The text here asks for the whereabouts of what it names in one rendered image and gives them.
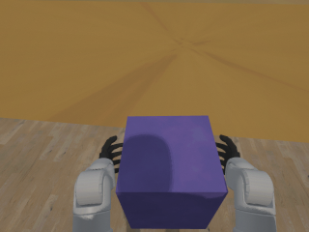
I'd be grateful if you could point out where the carton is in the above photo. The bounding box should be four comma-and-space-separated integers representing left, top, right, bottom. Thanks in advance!
115, 115, 229, 229

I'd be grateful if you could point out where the right robot forearm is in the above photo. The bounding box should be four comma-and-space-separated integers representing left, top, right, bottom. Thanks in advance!
225, 157, 277, 232

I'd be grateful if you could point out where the right robot hand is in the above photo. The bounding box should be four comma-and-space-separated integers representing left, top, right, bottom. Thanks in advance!
215, 134, 240, 175

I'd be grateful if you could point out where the left robot hand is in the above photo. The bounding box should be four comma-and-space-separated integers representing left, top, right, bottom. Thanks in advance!
98, 135, 124, 174

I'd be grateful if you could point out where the left robot forearm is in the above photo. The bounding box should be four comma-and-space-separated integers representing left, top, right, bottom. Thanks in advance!
72, 158, 116, 232

